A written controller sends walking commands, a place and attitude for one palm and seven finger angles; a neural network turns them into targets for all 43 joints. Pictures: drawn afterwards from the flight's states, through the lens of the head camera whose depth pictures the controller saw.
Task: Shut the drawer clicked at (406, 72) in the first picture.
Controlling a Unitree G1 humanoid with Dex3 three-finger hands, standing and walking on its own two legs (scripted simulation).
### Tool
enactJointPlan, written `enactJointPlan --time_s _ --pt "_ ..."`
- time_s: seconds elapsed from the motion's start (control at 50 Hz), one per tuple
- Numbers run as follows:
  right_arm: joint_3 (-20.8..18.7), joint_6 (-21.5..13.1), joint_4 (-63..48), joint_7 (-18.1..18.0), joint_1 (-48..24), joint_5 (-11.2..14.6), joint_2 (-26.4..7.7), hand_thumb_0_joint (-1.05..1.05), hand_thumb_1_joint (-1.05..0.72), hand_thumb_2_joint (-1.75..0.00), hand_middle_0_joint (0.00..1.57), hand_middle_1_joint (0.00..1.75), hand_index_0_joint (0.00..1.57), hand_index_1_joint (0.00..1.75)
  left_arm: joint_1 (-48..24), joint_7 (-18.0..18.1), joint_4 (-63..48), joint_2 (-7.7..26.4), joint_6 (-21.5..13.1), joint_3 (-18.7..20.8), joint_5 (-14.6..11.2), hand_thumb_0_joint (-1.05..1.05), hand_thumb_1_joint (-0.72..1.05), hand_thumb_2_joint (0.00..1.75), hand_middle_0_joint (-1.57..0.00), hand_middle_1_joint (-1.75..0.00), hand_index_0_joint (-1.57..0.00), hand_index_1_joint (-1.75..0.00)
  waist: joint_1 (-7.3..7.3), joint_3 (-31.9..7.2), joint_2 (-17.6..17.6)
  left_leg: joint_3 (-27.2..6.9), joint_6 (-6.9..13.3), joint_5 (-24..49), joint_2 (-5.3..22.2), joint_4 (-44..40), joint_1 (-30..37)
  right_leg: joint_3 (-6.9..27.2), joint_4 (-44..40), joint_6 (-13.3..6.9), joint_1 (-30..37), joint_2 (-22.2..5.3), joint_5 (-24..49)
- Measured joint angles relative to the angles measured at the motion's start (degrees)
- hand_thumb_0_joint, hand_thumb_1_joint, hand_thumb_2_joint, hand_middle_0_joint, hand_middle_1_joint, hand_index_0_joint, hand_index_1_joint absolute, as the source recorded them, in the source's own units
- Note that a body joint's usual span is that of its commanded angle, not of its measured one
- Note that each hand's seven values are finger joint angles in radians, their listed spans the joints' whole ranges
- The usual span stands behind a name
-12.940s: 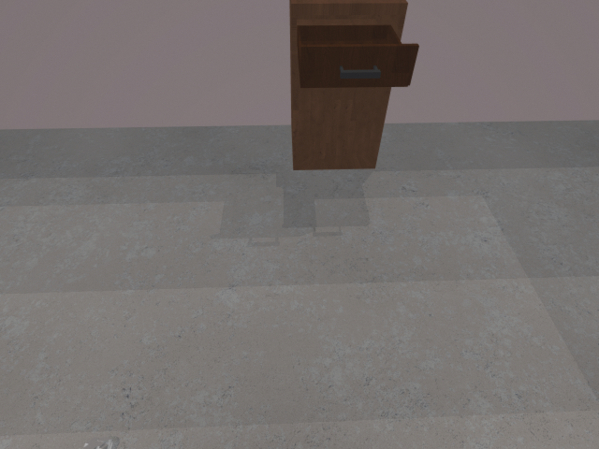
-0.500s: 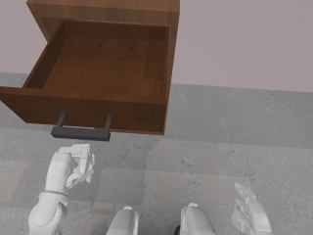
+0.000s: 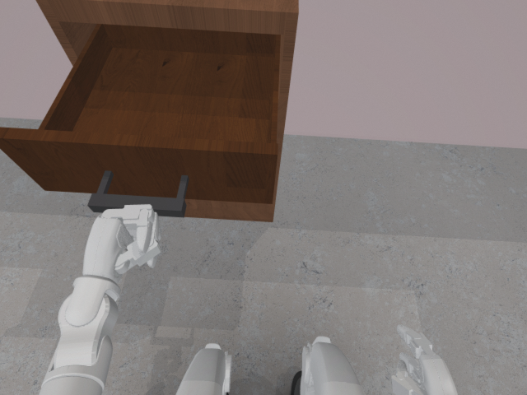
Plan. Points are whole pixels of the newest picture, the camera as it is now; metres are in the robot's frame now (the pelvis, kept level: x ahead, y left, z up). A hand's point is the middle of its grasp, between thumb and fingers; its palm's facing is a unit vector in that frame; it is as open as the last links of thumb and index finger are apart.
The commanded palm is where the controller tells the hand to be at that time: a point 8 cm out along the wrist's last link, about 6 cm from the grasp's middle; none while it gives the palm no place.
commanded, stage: push the drawer shut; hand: left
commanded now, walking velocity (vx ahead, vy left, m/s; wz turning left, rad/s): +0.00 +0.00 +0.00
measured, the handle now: (142, 192) +0.40 +0.20 +0.04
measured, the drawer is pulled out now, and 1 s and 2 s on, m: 0.27 0.13 0.02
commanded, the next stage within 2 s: none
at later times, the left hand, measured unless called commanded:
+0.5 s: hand (165, 200) +0.39 +0.16 +0.03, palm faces -0.06 -1.00 -0.06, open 3.1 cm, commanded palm +0.39 +0.22 +0.04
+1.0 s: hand (175, 162) +0.47 +0.16 +0.03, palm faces -0.05 -1.00 -0.06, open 3.0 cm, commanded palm +0.45 +0.22 +0.04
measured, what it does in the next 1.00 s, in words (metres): stands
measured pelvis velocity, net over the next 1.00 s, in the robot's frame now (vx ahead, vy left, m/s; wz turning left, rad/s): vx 0.00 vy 0.00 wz -0.02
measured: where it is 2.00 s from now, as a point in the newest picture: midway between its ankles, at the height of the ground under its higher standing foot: outside the picture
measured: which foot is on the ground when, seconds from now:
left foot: down 0.00-1.00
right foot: down 0.00-1.00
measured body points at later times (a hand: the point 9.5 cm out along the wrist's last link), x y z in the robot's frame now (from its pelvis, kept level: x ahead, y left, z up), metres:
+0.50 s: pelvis -0.01 +0.00 +0.00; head +0.11 +0.01 +0.44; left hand +0.39 +0.22 +0.04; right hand +0.11 -0.26 -0.11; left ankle +0.01 +0.12 -0.62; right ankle +0.05 -0.12 -0.62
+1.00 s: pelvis +0.00 +0.00 +0.00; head +0.14 +0.01 +0.42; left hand +0.46 +0.21 +0.03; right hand +0.05 -0.26 -0.12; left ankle +0.01 +0.12 -0.62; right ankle +0.05 -0.12 -0.62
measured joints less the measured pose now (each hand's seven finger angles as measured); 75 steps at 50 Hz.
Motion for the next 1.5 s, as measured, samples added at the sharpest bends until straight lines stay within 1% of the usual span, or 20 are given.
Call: enactJointPlan --time_s 0.16,0.32,0.7,0.84,1.1,1.24,1.5 --pt "0.1 0.24 0.73 -0.07 0.01 -0.01 -0.01 0.01 -0.91 -0.9 0.2 0.3 0.2 0.3 -6.25 0.74 5.38 0.45 0.61 0.76 0.53 0.0 0.81 0.9 -1.4 -1.6 -1.4 -1.6 -0.63 0.3 0.05 0.28 0.14 0.67 -0.05 -0.39 -0.36 0.28 -0.5 0.12 -0.38 0.0 0.8" --pt "0.56 1.06 1.2 0.0 0.8 -0.14 0.08 0.01 -0.91 -0.9 0.2 0.3 0.2 0.3 -12.28 1.03 11.99 0.96 -0.46 1.95 1.31 0.01 0.81 0.9 -1.4 -1.6 -1.4 -1.6 -1.22 0.43 -0.16 0.67 0.27 1.11 -0.03 -0.86 -0.56 0.67 -0.91 0.22 -0.76 0.08 1.33" --pt "0.57 3.5 2.95 0.47 2.71 -0.77 -0.36 0.01 -0.91 -0.9 0.2 0.3 0.2 0.3 -27.52 0.2 27.49 4.41 -2.29 6.31 2.95 -0.02 0.79 0.89 -1.4 -1.6 -1.4 -1.6 -3.56 1.19 -0.16 0.95 0.39 1.36 0.18 -0.66 -3.16 0.99 -0.97 0.31 -3.42 0.35 1.9" --pt "0.49 4.63 3.15 1.04 3.62 -1.08 -0.44 0.01 -0.91 -0.9 0.2 0.3 0.2 0.3 -31.55 0.19 31.65 5.45 -2.58 8.0 3.7 -0.02 0.81 0.9 -1.4 -1.6 -1.4 -1.6 -4.4 1.17 0.04 1.25 0.46 1.21 0.4 -0.6 -3.91 1.3 -0.95 0.39 -4.35 0.6 1.94" --pt "0.86 6.29 3.21 1.54 4.48 -1.77 -0.41 0.01 -0.91 -0.9 0.2 0.3 0.2 0.3 -39.12 -0.35 39.23 8.36 -3.67 10.87 5.35 -0.02 0.81 0.89 -1.4 -1.6 -1.4 -1.6 -5.94 1.7 0.19 1.11 0.47 1.01 0.65 0.18 -5.91 1.2 -0.5 0.36 -6.25 0.87 1.98" --pt "1.22 7.04 3.03 1.73 4.54 -2.11 -0.47 0.01 -0.91 -0.9 0.2 0.3 0.2 0.3 -43.01 -0.89 42.36 10.64 -3.21 12.44 6.23 -0.02 0.79 0.89 -1.4 -1.6 -1.4 -1.6 -6.98 1.87 0.32 0.93 0.48 0.88 0.92 0.98 -7.51 1.05 -0.15 0.35 -7.68 1.14 2.14" --pt "1.91 8.25 2.86 2.25 5.36 -2.68 -0.53 0.0 -0.91 -0.9 0.2 0.3 0.2 0.3 -48.85 -0.72 46.12 14.12 -1.69 14.42 7.9 0.0 0.79 0.88 -1.4 -1.6 -1.4 -1.6 -8.85 2.19 0.69 0.62 0.64 0.75 1.35 2.23 -10.11 0.8 0.16 0.46 -9.89 1.59 2.59"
